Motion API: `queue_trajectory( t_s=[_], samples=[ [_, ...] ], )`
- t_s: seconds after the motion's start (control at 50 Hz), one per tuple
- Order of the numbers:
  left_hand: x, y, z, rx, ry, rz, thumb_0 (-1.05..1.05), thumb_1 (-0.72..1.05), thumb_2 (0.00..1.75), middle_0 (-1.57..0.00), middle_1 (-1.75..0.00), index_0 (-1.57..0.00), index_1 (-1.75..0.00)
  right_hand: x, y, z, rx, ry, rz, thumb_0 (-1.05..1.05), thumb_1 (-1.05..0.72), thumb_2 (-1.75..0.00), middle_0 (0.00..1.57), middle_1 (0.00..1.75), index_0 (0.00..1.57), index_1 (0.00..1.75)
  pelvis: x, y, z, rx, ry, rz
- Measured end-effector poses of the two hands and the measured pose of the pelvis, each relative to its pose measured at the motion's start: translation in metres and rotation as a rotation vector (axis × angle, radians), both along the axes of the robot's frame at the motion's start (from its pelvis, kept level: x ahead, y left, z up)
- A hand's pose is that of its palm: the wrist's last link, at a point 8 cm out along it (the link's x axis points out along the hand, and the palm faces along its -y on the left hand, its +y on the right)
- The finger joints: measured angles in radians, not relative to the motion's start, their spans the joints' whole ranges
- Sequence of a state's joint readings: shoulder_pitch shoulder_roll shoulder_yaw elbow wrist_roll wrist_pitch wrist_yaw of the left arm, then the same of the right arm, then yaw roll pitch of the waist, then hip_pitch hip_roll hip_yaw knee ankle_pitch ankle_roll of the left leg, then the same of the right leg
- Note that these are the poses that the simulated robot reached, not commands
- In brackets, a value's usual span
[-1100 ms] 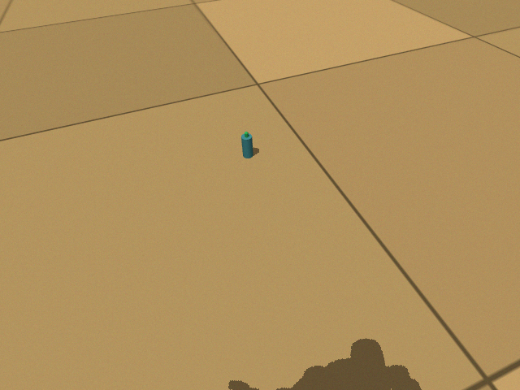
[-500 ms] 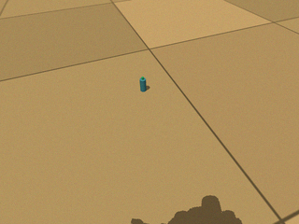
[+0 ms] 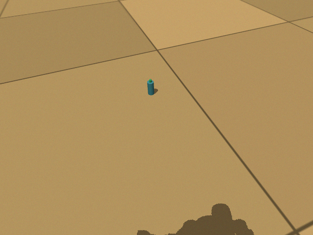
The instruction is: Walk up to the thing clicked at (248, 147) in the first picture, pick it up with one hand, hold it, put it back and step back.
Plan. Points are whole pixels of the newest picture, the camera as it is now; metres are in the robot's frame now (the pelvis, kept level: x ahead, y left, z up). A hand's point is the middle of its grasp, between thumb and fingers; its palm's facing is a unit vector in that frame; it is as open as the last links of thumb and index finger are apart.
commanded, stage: stand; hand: left
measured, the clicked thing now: (150, 86) +1.52 +0.11 -0.70
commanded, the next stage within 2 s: walk up in 0.02 s
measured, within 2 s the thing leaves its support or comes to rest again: neither
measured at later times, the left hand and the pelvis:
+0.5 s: hand out of the picture +0.15 +0.20 -0.13, palm faces +0.01 -0.90 -0.43, open 7.4 cm; pelvis +0.11 -0.09 -0.01, yaw -2 degrees
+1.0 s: hand (116, 156) +0.43 +0.19 -0.16, palm faces -0.05 -0.94 -0.33, open 7.4 cm; pelvis +0.38 -0.07 -0.01, yaw -1 degrees
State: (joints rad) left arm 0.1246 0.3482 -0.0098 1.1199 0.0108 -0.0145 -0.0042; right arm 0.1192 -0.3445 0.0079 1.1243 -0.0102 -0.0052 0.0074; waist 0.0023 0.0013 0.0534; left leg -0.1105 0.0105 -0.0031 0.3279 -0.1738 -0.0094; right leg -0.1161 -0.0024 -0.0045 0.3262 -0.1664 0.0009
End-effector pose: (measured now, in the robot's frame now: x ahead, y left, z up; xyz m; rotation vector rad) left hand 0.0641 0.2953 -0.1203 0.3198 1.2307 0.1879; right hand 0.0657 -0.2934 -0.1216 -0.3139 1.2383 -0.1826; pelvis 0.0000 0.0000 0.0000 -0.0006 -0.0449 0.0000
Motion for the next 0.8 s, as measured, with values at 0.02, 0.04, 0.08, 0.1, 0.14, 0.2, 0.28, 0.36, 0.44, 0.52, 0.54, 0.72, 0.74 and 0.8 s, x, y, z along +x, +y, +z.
queue_trajectory(
  t_s=[0.02,0.04,0.08,0.1,0.14,0.2,0.28,0.36,0.44,0.52,0.54,0.72,0.74,0.8],
  samples=[
    [0.0,0.0,0.0,0.0,0.001,0.0,0.01,0.91,0.9,-0.21,-0.3,-0.2,-0.3,0.0,0.0,0.0,0.0,0.0,0.0,0.0,-0.91,-0.9,0.2,0.3,0.2,0.3,0.0,0.0,0.0,0.0,0.0,0.0],
    [0.0,0.001,0.001,-0.005,-0.003,0.001,0.01,0.91,0.9,-0.21,-0.3,-0.2,-0.3,0.0,0.0,0.0,0.005,-0.005,0.0,0.0,-0.91,-0.9,0.2,0.3,0.2,0.3,0.001,0.0,0.0,0.001,0.002,-0.002],
    [0.001,0.003,0.003,-0.012,-0.016,-0.002,0.01,0.91,0.9,-0.21,-0.3,-0.2,-0.3,0.001,-0.004,0.003,0.014,-0.031,-0.003,0.0,-0.91,-0.9,0.2,0.3,0.2,0.3,0.005,-0.001,0.0,0.006,0.009,-0.01],
    [0.002,0.005,0.004,-0.01,-0.018,-0.005,0.01,0.91,0.9,-0.21,-0.3,-0.2,-0.3,0.001,-0.007,0.004,0.015,-0.043,-0.008,0.0,-0.91,-0.9,0.2,0.3,0.2,0.3,0.007,-0.002,-0.001,0.011,0.015,-0.017],
    [0.007,0.009,0.007,0.005,-0.011,-0.015,0.01,0.91,0.9,-0.21,-0.3,-0.2,-0.3,0.0,-0.017,0.005,0.009,-0.063,-0.025,0.0,-0.9,-0.9,0.2,0.3,0.2,0.31,0.012,-0.006,-0.002,0.013,0.023,-0.03],
    [0.023,0.01,0.013,0.032,-0.011,-0.044,0.01,0.91,0.9,-0.21,-0.3,-0.2,-0.3,-0.005,-0.038,0.005,-0.01,-0.061,-0.049,0.0,-0.9,-0.9,0.2,0.3,0.21,0.31,0.019,-0.017,-0.004,0.012,0.017,-0.038],
    [0.053,-0.001,0.023,0.062,-0.031,-0.076,0.01,0.91,0.9,-0.2,-0.3,-0.2,-0.3,-0.008,-0.072,0.002,-0.021,-0.022,-0.081,0.0,-0.9,-0.9,0.2,0.3,0.21,0.31,0.038,-0.04,-0.007,0.027,0.009,-0.053],
    [0.079,-0.019,0.025,0.113,-0.092,-0.072,0.01,0.91,0.9,-0.2,-0.3,-0.2,-0.3,0.014,-0.112,-0.019,-0.038,0.003,-0.087,0.0,-0.9,-0.9,0.2,0.3,0.2,0.31,0.065,-0.067,-0.023,0.01,-0.006,-0.055],
    [0.079,-0.041,0.028,0.117,-0.108,-0.013,0.0,0.91,0.9,-0.2,-0.3,-0.2,-0.3,0.062,-0.123,-0.019,-0.018,-0.011,-0.051,0.01,-0.91,-0.9,0.2,0.3,0.2,0.3,0.092,-0.082,-0.019,-0.001,-0.016,-0.034],
    [0.08,-0.06,0.03,0.089,-0.053,0.018,0.01,0.91,0.9,-0.21,-0.3,-0.2,-0.3,0.117,-0.122,-0.005,0.02,-0.088,-0.011,0.01,-0.91,-0.9,0.2,0.3,0.2,0.3,0.121,-0.092,-0.007,-0.005,-0.017,-0.038],
    [0.082,-0.063,0.029,0.083,-0.04,0.024,0.01,0.91,0.9,-0.21,-0.3,-0.2,-0.3,0.129,-0.122,-0.002,0.025,-0.1,-0.002,0.0,-0.91,-0.9,0.2,0.3,0.2,0.3,0.129,-0.094,-0.006,-0.007,-0.016,-0.036],
    [0.145,-0.075,0.006,0.029,0.006,0.063,0.01,0.9,0.9,-0.21,-0.3,-0.2,-0.3,0.235,-0.117,0.003,0.012,-0.054,0.083,0.0,-0.91,-0.9,0.2,0.3,0.2,0.3,0.217,-0.096,-0.012,-0.036,0.006,0.01],
    [0.155,-0.073,0.001,0.024,0.012,0.065,0.01,0.9,0.9,-0.21,-0.3,-0.2,-0.3,0.251,-0.114,0.002,0.007,-0.051,0.093,0.0,-0.91,-0.9,0.2,0.3,0.2,0.3,0.229,-0.094,-0.015,-0.039,0.009,0.014],
    [0.188,-0.065,-0.015,0.012,0.034,0.072,0.01,0.9,0.9,-0.21,-0.3,-0.2,-0.3,0.305,-0.102,-0.001,-0.008,-0.071,0.117,0.0,-0.91,-0.9,0.2,0.3,0.2,0.3,0.268,-0.086,-0.025,-0.037,0.021,0.013]
  ],
)
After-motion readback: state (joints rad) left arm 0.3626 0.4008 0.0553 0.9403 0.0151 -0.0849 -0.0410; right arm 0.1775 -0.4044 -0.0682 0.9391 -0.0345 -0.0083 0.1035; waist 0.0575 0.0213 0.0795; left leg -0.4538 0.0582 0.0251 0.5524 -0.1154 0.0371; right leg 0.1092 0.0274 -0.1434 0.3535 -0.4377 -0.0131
